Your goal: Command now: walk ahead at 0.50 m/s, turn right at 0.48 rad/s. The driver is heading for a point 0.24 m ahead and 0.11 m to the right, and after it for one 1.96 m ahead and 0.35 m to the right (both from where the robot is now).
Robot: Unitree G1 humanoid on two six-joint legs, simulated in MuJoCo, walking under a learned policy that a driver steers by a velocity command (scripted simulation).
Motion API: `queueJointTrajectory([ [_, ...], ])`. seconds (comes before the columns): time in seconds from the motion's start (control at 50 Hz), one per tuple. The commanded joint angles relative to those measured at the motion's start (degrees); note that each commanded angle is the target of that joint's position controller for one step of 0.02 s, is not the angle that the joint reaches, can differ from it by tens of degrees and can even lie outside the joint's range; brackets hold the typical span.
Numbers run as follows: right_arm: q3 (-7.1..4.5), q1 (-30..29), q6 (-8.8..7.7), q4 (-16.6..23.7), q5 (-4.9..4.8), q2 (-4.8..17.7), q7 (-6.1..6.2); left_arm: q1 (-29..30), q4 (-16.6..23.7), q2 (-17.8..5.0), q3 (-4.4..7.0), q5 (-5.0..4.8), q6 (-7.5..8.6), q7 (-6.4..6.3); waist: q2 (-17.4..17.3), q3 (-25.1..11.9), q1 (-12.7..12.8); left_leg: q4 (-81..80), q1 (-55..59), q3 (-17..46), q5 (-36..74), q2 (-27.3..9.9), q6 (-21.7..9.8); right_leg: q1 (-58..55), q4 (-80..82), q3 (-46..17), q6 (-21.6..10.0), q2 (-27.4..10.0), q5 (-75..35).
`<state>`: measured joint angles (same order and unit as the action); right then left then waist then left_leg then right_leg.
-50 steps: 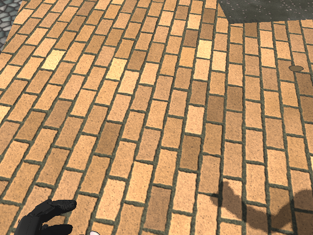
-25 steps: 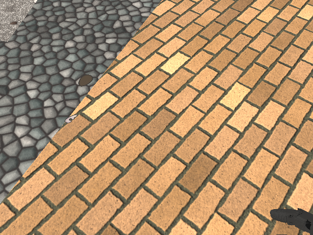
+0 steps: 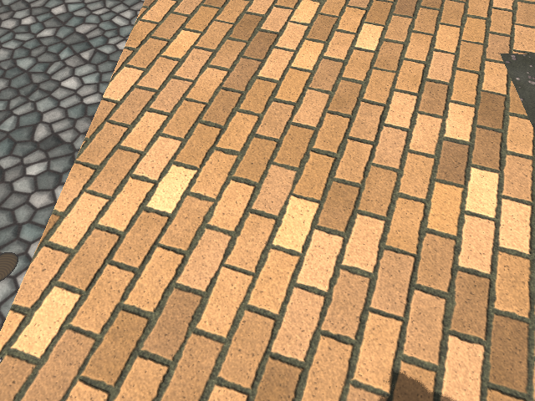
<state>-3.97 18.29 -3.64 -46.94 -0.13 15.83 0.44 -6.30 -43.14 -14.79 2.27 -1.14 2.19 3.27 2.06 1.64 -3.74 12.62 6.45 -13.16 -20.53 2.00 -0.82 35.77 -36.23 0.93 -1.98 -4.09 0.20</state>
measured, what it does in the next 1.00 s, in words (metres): walks ahead, turning right: right foot, then left foot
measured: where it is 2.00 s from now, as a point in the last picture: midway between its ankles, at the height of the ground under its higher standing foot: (341, 189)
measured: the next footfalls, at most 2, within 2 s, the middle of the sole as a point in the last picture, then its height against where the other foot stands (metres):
right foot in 0.08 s outside the picture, level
left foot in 0.54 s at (248, 378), level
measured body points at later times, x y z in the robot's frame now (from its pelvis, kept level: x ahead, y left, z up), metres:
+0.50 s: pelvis +0.30 -0.02 +0.00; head +0.33 -0.04 +0.45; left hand +0.43 +0.25 -0.10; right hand +0.46 -0.32 -0.07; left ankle +0.49 +0.06 -0.71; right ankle +0.17 -0.10 -0.73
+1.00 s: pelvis +0.55 -0.12 +0.00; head +0.58 -0.13 +0.45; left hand +0.87 -0.03 -0.06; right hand +0.41 -0.36 -0.12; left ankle +0.49 +0.06 -0.73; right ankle +0.62 -0.28 -0.72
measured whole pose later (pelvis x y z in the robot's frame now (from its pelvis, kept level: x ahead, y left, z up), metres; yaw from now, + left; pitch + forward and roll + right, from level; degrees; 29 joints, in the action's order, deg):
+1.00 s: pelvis +0.55 -0.12 +0.00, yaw -25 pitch +2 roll +2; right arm -3.2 23.4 -3.5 -50.8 -1.6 17.2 -0.6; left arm -1.9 -35.8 -14.8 1.5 -0.9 3.8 2.0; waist 1.4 0.8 -6.7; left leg 16.4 1.3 -1.5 -19.9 0.2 0.7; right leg 29.2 -29.7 -0.4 -2.1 -2.1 4.0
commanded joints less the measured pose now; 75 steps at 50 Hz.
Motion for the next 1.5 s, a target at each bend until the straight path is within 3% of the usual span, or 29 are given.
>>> queueJointTrajectory([
  [0.02,-2.94,-0.57,0.99,2.47,-0.62,11.51,1.06,3.29,6.33,-5.92,1.83,-0.07,0.65,0.84,-7.09,0.05,2.34,7.96,2.33,2.27,59.16,-18.05,-6.09,-1.65,0.33,4.71,-3.19,3.87,8.26],
  [0.06,-2.85,-2.4,1.77,2.99,-0.91,12.09,1.69,-10.47,3.57,-10.57,4.54,-0.26,0.37,0.1,-6.79,-7.64,10.42,27.35,-3.6,0.37,64.38,-15.46,-3.45,-21.36,4.05,5.52,-6.88,8.23,7.52],
  [0.08,-1.93,-1.39,1.15,3.94,0.06,10.08,1.87,-18.88,2.03,-15.55,6.38,-0.27,-0.3,-1.18,-0.19,-13.09,13.58,44.89,-17.56,0.42,44.86,-12.59,-0.89,-38.83,5.93,-7.01,-10.46,1.22,6.49],
  [0.1,0.75,4.74,-0.71,6.61,1.6,1.48,0.52,-16.88,2.7,-20.21,6.81,-0.62,0.2,-1.41,12.76,-18.16,5.95,64.23,-43.76,7.6,-11.86,0.56,2.88,-57.56,11.05,-40.24,-22.22,-13.02,14.88],
  [0.12,0.11,-2.01,-3.07,7.03,-0.63,6.42,-0.49,-18.68,3.68,-15.17,5.5,-0.24,0.77,-1.31,5.5,-22.66,11.0,68.83,-50.29,19.18,-13.05,-0.03,1.63,-60.22,18.03,-47.64,-22.47,-14.66,19.88],
  [0.14,-0.45,-7.33,-4.3,8.85,-2.54,8.66,-0.98,-16.31,3.58,-12.56,4.79,0.1,1.33,-1.37,3.23,-14.08,11.3,66.47,-53.89,19.24,-7.47,-2.99,0.15,-54.16,19.29,-38.67,-19.39,-12.98,16.11],
  [0.18,-0.6,-8.35,-4.84,8.36,-0.18,8.35,-0.32,-9.11,4.88,-9.25,3.78,-0.05,1.56,-1.57,-2.43,-5.66,6.28,56.0,-48.29,18.31,-0.48,-7.03,0.24,-37.96,19.96,-26.71,-15.97,-8.12,3.7],
  [0.26,-0.61,-6.1,-2.39,8.4,0.98,6.56,-0.27,-6.83,6.34,-9.47,3.6,0.55,1.72,-2.7,-0.52,-3.27,2.63,46.58,-41.12,16.71,4.02,-7.88,3.75,-25.03,23.35,-19.11,-15.97,-4.76,-8.09],
  [0.36,0.85,-16.95,-2.33,11.14,0.72,3.56,-0.67,-10.54,5.04,-11.57,4.29,-0.09,0.87,-4.06,2.12,-1.53,6.77,24.07,-35.28,14.9,23.18,-3.58,5.64,-19.16,22.21,-13.7,-11.22,0.48,-1.82],
  [0.46,-0.32,-19.63,-3.36,12.27,-0.44,6.94,-1.69,-13.8,3.76,-11.01,4.31,-0.52,0.09,-4.43,3.85,-1.97,7.06,15.93,-32.44,18.13,22.03,-2.37,3.6,-26.0,16.13,-22.05,-9.08,-3.1,5.53],
  [0.52,-1.94,-9.97,-4.19,9.95,0.0,9.47,-1.33,-12.03,4.59,-8.98,3.77,0.03,-0.15,-4.34,4.75,-5.58,1.48,12.81,-19.15,17.11,17.81,-3.0,-0.32,-25.72,6.14,-22.79,-6.12,-0.78,1.47],
  [0.54,-2.66,-1.9,-4.39,9.13,1.09,12.15,-0.93,-12.54,5.33,-5.43,2.38,0.88,0.03,-4.08,-0.25,-13.31,-1.81,13.75,-5.9,24.64,14.25,-11.32,-3.8,-20.91,-8.34,-18.24,-4.09,2.5,6.69],
  [0.56,-3.91,3.83,-3.64,6.88,1.66,17.27,-1.13,-22.03,6.23,-1.18,1.11,-0.42,0.71,-3.97,-18.78,-20.7,1.73,9.43,13.34,51.09,3.53,-24.13,-14.09,-1.1,-28.15,-10.72,0.25,11.14,30.48],
  [0.58,-3.22,4.86,-3.38,6.08,0.02,13.01,-1.67,-22.5,4.67,-6.15,1.63,-1.4,0.91,-4.13,-17.62,-18.87,0.31,4.35,12.97,61.75,-13.38,-25.84,-14.85,7.61,-36.53,-12.01,0.82,7.49,32.86],
  [0.6,-2.12,1.9,-3.23,6.77,-0.18,9.04,-1.55,-15.83,5.08,-9.99,2.62,-1.19,0.8,-4.17,-11.07,-10.76,-1.37,3.01,6.03,53.54,-13.87,-22.86,-12.26,9.38,-38.62,-11.91,0.89,5.38,27.53],
  [0.64,-0.98,-3.18,-2.59,6.74,0.8,6.54,-1.59,-8.02,7.24,-9.4,2.67,0.57,0.92,-4.23,-5.86,-2.78,-0.09,2.08,-6.76,40.09,0.8,-18.04,-10.57,7.09,-34.57,-9.3,0.88,2.27,21.25],
  [0.7,-0.3,-3.76,-2.89,5.46,0.57,4.88,-1.41,-9.24,7.16,-6.18,2.21,0.12,1.02,-3.39,-8.85,-2.22,2.77,-0.68,-12.22,31.34,11.54,-14.44,-10.61,1.72,-26.92,-7.38,0.74,-0.07,18.78],
  [0.8,-1.29,-2.0,-2.49,3.29,-0.47,9.18,-1.05,-2.02,9.09,-3.22,0.57,0.81,1.52,-2.65,-6.71,-0.85,1.31,-4.09,-13.93,24.04,19.19,-14.48,-11.91,0.71,-9.84,-3.93,2.05,-1.33,8.71],
  [0.96,-1.47,3.57,-0.55,-0.89,-1.58,11.48,-0.92,7.47,11.78,-5.0,0.87,-0.05,2.41,-1.2,-7.27,1.15,-0.46,-0.48,-8.63,20.49,23.71,-16.48,-8.78,-6.0,5.59,-1.4,-0.01,1.69,3.83],
  [1.02,-0.89,2.63,0.04,-1.05,-1.43,10.59,-0.47,-6.97,7.54,-9.7,3.5,0.73,2.34,-1.85,-5.66,-7.57,7.69,17.5,-12.14,15.22,39.83,-12.12,-5.27,-28.88,9.42,0.31,-3.91,3.62,3.96],
  [1.04,0.7,2.5,-0.28,0.79,0.21,6.96,-0.44,-17.5,6.08,-14.31,4.74,1.56,2.02,-2.66,2.09,-16.24,11.56,36.35,-24.5,12.97,23.36,-8.51,-2.77,-46.05,8.07,-13.69,-8.07,-8.86,2.4],
  [1.06,2.21,8.48,-1.31,1.42,-0.36,1.91,-0.62,-18.69,5.47,-17.02,5.08,1.53,1.64,-2.42,15.92,-21.65,8.39,53.1,-43.79,14.3,-11.69,0.04,-0.19,-58.17,15.07,-37.63,-15.61,-19.53,14.84],
  [1.08,0.61,4.63,-1.84,0.79,-1.66,8.32,-0.82,-18.22,5.54,-11.62,3.76,1.01,1.76,-2.29,8.18,-17.01,10.54,59.21,-49.64,20.24,-12.09,-2.7,-0.67,-54.06,17.99,-37.92,-13.83,-18.14,22.04],
  [1.1,-0.09,0.4,-2.12,2.22,-2.55,9.93,-1.03,-14.92,5.48,-9.84,3.01,0.82,2.04,-2.29,6.16,-9.97,9.65,59.23,-51.79,19.78,-6.53,-4.85,-1.24,-47.46,19.21,-29.62,-11.84,-16.42,19.71],
  [1.12,-0.03,-1.43,-1.94,2.27,-2.19,9.13,-0.83,-11.33,5.55,-8.43,2.51,1.1,2.31,-2.15,3.07,-6.66,7.78,57.1,-49.61,18.77,-1.71,-7.06,-0.92,-40.82,20.92,-23.64,-10.67,-13.91,14.77],
  [1.18,-0.15,0.25,-0.04,1.32,-1.6,6.29,-0.7,-6.33,4.66,-5.59,2.12,1.8,3.7,-1.89,4.18,-2.92,3.64,52.86,-42.74,19.24,5.4,-9.6,0.43,-29.99,26.33,-12.85,-9.56,-10.2,5.14],
  [1.36,0.73,-11.44,0.77,5.37,-0.92,2.74,-2.16,-8.74,-0.2,-8.86,3.28,1.78,4.16,-3.59,0.13,2.19,6.06,30.96,-44.72,16.17,25.7,-8.08,1.15,-30.54,30.24,4.62,-7.51,-8.82,-5.76],
  [1.46,1.05,-18.75,0.79,10.01,-1.04,2.65,-3.91,-13.13,-3.16,-10.64,3.98,0.56,2.1,-4.05,-0.16,4.11,8.07,23.62,-47.55,12.37,20.29,-6.83,-1.7,-40.99,25.84,7.91,-6.3,-11.98,-12.96],
  [1.5,0.36,-17.64,0.97,11.03,-1.08,3.99,-4.44,-12.26,-3.09,-12.1,4.37,0.33,1.15,-4.47,1.64,1.84,6.21,23.01,-42.93,9.16,14.54,-3.97,-3.71,-43.32,19.85,9.6,-5.03,-12.26,-29.46],
])
Keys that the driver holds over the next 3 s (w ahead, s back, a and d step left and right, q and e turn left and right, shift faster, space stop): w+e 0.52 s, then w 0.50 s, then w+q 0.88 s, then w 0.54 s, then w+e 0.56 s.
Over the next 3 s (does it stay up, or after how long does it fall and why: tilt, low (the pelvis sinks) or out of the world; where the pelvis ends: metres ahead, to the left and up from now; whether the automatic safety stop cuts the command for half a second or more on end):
stays up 1.61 -0.20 0.00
